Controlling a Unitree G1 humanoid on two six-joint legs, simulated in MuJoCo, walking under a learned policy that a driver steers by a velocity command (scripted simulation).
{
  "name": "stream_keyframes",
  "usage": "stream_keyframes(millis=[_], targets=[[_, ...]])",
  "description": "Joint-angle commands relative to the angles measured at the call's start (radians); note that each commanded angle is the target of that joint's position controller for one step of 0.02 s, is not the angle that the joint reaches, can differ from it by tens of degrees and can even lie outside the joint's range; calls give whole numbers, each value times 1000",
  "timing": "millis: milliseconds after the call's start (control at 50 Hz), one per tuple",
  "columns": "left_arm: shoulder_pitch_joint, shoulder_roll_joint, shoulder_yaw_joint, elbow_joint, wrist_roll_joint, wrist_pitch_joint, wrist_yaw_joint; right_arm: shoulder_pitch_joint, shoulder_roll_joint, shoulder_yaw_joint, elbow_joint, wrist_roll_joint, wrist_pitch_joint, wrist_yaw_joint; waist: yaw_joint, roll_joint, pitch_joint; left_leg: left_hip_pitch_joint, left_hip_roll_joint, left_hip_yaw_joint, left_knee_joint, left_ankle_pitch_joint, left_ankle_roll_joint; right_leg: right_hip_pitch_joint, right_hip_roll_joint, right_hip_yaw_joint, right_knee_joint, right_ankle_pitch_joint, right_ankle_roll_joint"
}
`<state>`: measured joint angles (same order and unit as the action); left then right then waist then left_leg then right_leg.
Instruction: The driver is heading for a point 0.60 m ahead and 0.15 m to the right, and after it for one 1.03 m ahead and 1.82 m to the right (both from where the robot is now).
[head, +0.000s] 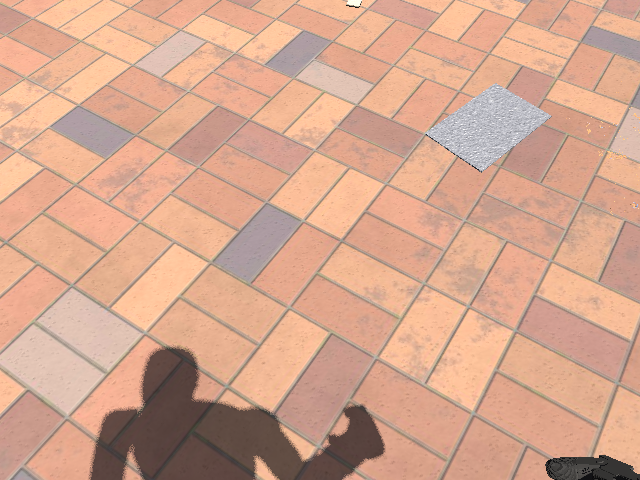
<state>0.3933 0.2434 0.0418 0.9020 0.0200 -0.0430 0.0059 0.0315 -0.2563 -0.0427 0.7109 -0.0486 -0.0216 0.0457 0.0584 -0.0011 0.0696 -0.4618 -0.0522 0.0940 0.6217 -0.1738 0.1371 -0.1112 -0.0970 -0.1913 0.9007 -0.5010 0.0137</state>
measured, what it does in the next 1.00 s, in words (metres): walks ahead, turning right: right foot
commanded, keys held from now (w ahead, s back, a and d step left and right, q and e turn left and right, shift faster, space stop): w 0.14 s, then w+e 0.86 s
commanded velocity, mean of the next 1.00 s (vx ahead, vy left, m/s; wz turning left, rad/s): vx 0.50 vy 0.00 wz -0.27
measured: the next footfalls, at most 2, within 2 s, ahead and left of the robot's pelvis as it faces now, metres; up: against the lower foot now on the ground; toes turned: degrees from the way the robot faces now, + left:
right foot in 0.52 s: +0.43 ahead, -0.09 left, +0.00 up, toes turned -9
left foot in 1.04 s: +0.77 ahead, +0.00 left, +0.00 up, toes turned -26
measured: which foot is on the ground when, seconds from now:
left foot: down 0.00-0.54, up 0.56-1.00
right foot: up 0.00-0.50, down 0.52-1.00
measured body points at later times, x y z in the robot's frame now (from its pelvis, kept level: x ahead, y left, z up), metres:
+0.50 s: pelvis +0.27 -0.01 +0.01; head +0.30 -0.01 +0.45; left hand +0.45 +0.21 -0.11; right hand +0.22 -0.27 -0.13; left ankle +0.09 +0.06 -0.72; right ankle +0.40 -0.09 -0.71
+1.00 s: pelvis +0.55 -0.05 +0.02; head +0.58 -0.06 +0.46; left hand +0.62 +0.24 -0.11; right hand +0.68 -0.33 -0.07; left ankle +0.73 +0.02 -0.70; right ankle +0.39 -0.08 -0.72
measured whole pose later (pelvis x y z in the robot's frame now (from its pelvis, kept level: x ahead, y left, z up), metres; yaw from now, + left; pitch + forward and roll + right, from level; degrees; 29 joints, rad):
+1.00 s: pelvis +0.55 -0.05 +0.02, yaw -22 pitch +2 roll -1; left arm 0.43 0.29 0.08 0.86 0.02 -0.04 0.00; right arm 0.03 -0.26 0.01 0.71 -0.03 -0.05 0.02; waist 0.10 0.02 0.03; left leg -0.54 0.02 -0.04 0.57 -0.10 -0.03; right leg 0.00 0.14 0.20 0.36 -0.37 -0.10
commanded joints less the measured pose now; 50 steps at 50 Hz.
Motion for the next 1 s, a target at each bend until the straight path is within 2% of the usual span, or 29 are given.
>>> stream_keyframes(millis=[20,40,60,80,100,140,180,240,300,400,420,460,480,500,520,540,560,580,600,620,640,660,680,720,780,820,920,960,1000], targets=[[-104,134,25,-150,-14,-27,-12,338,-218,-70,50,26,7,-44,-162,56,-232,694,393,-591,-311,114,211,-637,12,188,467,102,-28],[-95,116,16,-138,-16,-37,-12,293,-163,-55,58,32,-2,-45,-119,24,-146,554,344,-485,-326,252,175,-584,-15,189,375,156,-33],[-77,109,16,-120,-4,-29,-14,251,-130,-44,60,33,-12,-46,-77,9,-107,465,292,-402,-347,313,137,-522,-37,195,303,173,-31],[-33,105,15,-102,12,-12,-17,219,-105,-33,61,37,-20,-46,-41,24,-100,396,257,-344,-374,342,118,-451,-43,196,264,182,-24],[-13,100,16,-90,19,5,-21,219,-93,-27,67,39,-32,-42,-29,33,-103,360,241,-316,-394,364,112,-410,-40,192,239,187,-19],[-27,86,17,-90,21,21,-32,252,-107,-30,93,46,-49,-38,-22,30,-83,341,219,-280,-434,372,112,-422,-34,178,192,227,-9],[-84,79,18,-99,15,28,-39,282,-120,-33,112,42,-56,-37,-36,36,-46,352,214,-241,-476,335,94,-490,-39,174,140,309,-6],[-184,81,20,-120,4,28,-40,333,-111,-28,140,37,-61,-37,-70,39,-6,402,211,-188,-505,326,54,-577,-30,190,51,410,-12],[-248,69,17,-134,-3,22,-42,361,-103,-21,162,32,-70,-44,-90,45,16,447,216,-122,-513,363,22,-596,17,217,-50,488,-30],[-368,47,0,-178,9,13,-52,411,-87,-6,206,26,-73,-66,-122,42,51,561,242,-33,-487,539,-6,-581,60,126,-228,500,-71],[-374,44,-2,-184,10,11,-54,414,-92,-5,214,25,-72,-71,-117,46,46,585,248,-15,-456,632,-14,-553,76,103,-262,471,-86],[-326,57,2,-178,9,10,-49,399,-124,-8,222,21,-70,-81,-84,80,-2,626,258,19,-329,967,-35,-448,134,50,-290,378,-127],[-263,71,8,-162,11,10,-45,390,-142,-11,223,18,-66,-87,-54,101,-41,643,265,30,-226,1111,-41,-385,166,33,-293,322,-150],[-155,95,19,-132,12,6,-41,377,-159,-16,219,13,-58,-90,-7,110,-99,630,270,38,-69,1151,-43,-276,191,38,-317,286,-176],[-10,124,36,-89,21,-3,-36,352,-173,-19,207,18,-52,-88,65,94,-172,534,258,60,145,1018,-47,-81,194,79,-399,317,-211],[131,210,65,-63,33,-2,-22,329,-151,-11,167,26,-59,-83,127,-8,-269,316,200,85,475,630,-59,158,8,324,-435,264,-287],[69,286,88,-81,12,12,-16,367,-77,-4,117,42,-72,-60,28,-275,-332,-128,-56,13,843,-312,-113,418,-242,900,-540,372,-455],[26,264,88,-81,-25,17,-24,303,-127,-7,107,17,-81,-53,39,-67,-294,-238,17,-173,878,-265,-93,382,-227,874,-579,384,-459],[-30,220,77,-90,-22,18,-20,247,-116,-2,82,28,-94,-47,19,-20,-178,-260,67,-176,821,-185,-94,255,-210,749,-605,401,-429],[-60,159,61,-84,-15,19,-19,246,-114,-2,80,32,-98,-46,-26,57,-78,-222,104,-160,718,-150,-100,109,-169,659,-640,481,-381],[-83,135,53,-82,-16,13,-14,231,-105,-2,70,18,-83,-46,-55,65,-41,-177,128,-162,644,-150,-116,19,-117,591,-653,541,-347],[-102,125,48,-85,-17,6,-11,254,-92,4,74,4,-61,-44,-79,44,-42,-123,136,-154,599,-146,-134,-40,-77,534,-670,580,-329],[-94,134,48,-83,-20,-3,-12,265,-84,5,71,-3,-43,-41,-87,20,-50,-100,138,-143,559,-147,-148,-67,-57,505,-677,617,-325],[-70,166,56,-77,-22,-16,-13,240,-72,9,51,-4,-23,-37,-89,-5,-53,-104,140,-115,473,-113,-174,-99,-23,467,-691,658,-320],[-24,178,61,-73,-23,-15,-12,106,-72,13,-1,-1,-18,-33,-49,-32,-25,-158,143,-93,300,11,-202,-93,13,457,-705,635,-284],[11,181,64,-71,-24,-10,-12,33,-67,17,-26,5,-20,-30,-14,-51,-32,-166,129,-92,193,96,-206,-51,29,460,-683,646,-252],[77,194,69,-73,-9,-2,-2,-95,-79,25,-79,18,-34,-26,41,-67,-46,-171,83,-101,31,131,-187,80,2,522,-600,739,-235],[53,208,73,-88,-3,-2,5,-76,-100,22,-85,20,-43,-27,17,-77,-50,-94,68,-122,-42,91,-167,90,-17,562,-558,755,-214],[-15,227,77,-111,0,-7,5,62,-138,7,-48,23,-53,-37,-57,-85,-90,130,30,-117,-110,15,-135,28,-4,576,-460,838,-174]])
